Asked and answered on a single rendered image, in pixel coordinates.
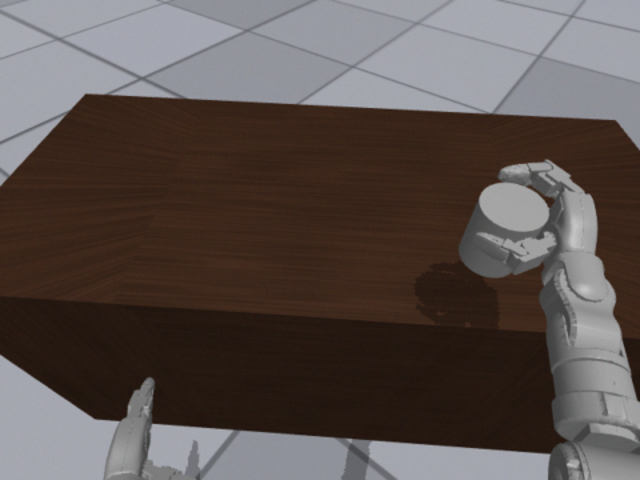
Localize right robot arm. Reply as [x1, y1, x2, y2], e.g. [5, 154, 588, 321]
[539, 251, 640, 480]

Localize left robot hand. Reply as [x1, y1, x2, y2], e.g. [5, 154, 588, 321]
[103, 377, 196, 480]

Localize right robot hand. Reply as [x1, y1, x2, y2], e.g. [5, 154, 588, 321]
[472, 159, 598, 275]

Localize can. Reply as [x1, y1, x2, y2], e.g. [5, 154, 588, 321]
[459, 183, 549, 278]

